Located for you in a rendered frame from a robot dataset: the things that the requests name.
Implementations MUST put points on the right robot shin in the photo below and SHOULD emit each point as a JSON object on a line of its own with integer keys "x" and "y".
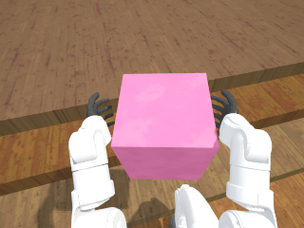
{"x": 180, "y": 219}

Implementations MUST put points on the carton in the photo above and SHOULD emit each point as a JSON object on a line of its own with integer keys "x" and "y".
{"x": 165, "y": 127}

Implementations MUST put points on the robot left upper arm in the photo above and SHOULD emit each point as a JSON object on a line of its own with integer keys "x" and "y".
{"x": 110, "y": 217}

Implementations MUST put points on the right robot thigh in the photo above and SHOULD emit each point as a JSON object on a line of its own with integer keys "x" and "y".
{"x": 197, "y": 211}

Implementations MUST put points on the robot right upper arm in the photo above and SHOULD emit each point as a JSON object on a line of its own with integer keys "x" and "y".
{"x": 244, "y": 219}

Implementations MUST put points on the robot right forearm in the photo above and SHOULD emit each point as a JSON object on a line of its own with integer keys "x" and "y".
{"x": 250, "y": 159}

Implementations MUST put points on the robot right hand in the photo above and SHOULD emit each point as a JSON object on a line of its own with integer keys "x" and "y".
{"x": 230, "y": 106}

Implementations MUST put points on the robot left forearm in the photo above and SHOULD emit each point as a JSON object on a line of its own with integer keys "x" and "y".
{"x": 88, "y": 158}

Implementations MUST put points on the robot left hand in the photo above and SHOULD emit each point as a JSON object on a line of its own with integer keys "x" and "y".
{"x": 92, "y": 108}

